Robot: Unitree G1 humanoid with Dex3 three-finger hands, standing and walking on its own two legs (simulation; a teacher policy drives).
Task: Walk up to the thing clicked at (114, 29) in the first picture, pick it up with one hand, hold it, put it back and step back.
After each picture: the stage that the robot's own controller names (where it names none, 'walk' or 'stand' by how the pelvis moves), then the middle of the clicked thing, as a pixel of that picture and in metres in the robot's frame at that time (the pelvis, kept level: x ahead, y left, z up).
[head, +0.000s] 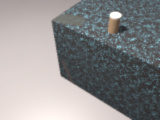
stand; (114, 23) +0.87 -0.17 -0.07
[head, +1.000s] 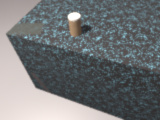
walk; (75, 24) +0.78 +0.10 -0.05
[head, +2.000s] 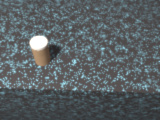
stand; (40, 51) +0.51 +0.19 -0.03
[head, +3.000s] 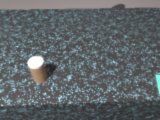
stand; (38, 70) +0.50 +0.22 -0.07
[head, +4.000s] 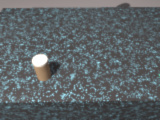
stand; (42, 68) +0.51 +0.21 -0.07
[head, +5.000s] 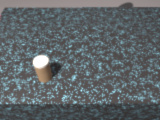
stand; (43, 69) +0.50 +0.20 -0.07
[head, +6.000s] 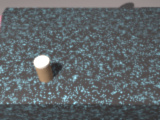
stand; (44, 69) +0.50 +0.20 -0.07
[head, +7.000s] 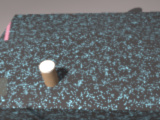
rise first; (49, 74) +0.48 +0.20 -0.07
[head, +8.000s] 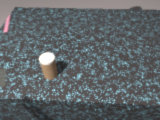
go down; (48, 66) +0.51 +0.19 -0.06
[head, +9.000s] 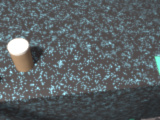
go down; (21, 56) +0.48 +0.20 -0.01
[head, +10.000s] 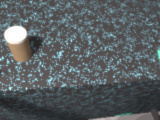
close in; (19, 45) +0.50 +0.19 +0.01
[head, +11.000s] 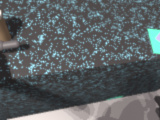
close; out of the picture +0.53 +0.20 +0.04
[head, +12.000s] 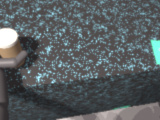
lift; (10, 49) +0.47 +0.19 +0.04
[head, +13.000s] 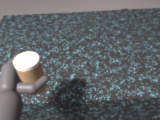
lift; (31, 74) +0.33 +0.16 +0.15
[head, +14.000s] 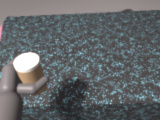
hold; (31, 75) +0.33 +0.17 +0.14
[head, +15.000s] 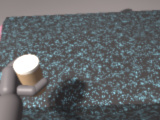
hold; (31, 76) +0.33 +0.17 +0.13
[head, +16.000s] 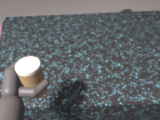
crouch; (32, 78) +0.33 +0.17 +0.13
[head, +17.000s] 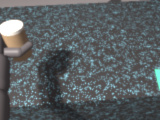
crouch; (17, 41) +0.45 +0.20 +0.15
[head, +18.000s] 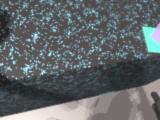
lower; out of the picture +0.53 +0.22 +0.03
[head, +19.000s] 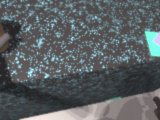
lower; out of the picture +0.51 +0.21 +0.04
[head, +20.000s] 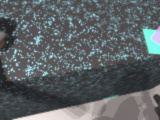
lower; out of the picture +0.52 +0.21 +0.04
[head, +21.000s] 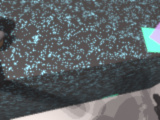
lower; out of the picture +0.52 +0.21 +0.04
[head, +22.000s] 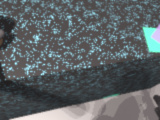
loosen; out of the picture +0.52 +0.22 +0.04
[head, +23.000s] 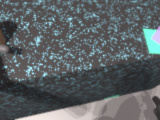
withdraw; out of the picture +0.52 +0.21 +0.04
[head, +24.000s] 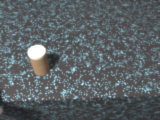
sink last; (39, 61) +0.49 +0.19 -0.02
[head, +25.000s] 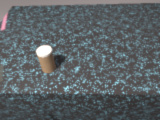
stand; (46, 59) +0.53 +0.21 -0.02
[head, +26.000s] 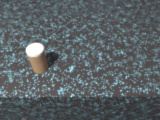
stand; (37, 58) +0.49 +0.21 +0.00
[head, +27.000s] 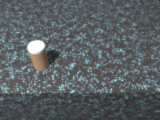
stand; (39, 56) +0.51 +0.21 +0.00
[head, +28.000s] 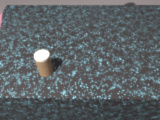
stand; (43, 63) +0.52 +0.20 -0.05
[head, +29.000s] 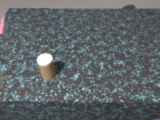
stand; (46, 67) +0.51 +0.19 -0.07
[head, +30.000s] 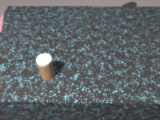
stand; (46, 67) +0.51 +0.19 -0.07
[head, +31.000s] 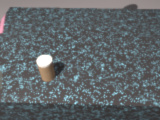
stand; (46, 68) +0.50 +0.19 -0.07
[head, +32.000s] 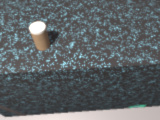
walk; (40, 36) +0.59 +0.20 -0.04
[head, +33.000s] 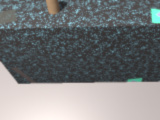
walk; (52, 1) +0.87 +0.19 -0.04
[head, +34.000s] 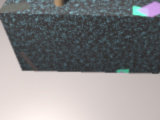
stand; out of the picture +1.16 +0.21 -0.05
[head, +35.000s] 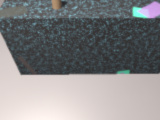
stand; out of the picture +1.11 +0.20 -0.07
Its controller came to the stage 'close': yes
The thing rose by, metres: 0.21
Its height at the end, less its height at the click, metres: +0.00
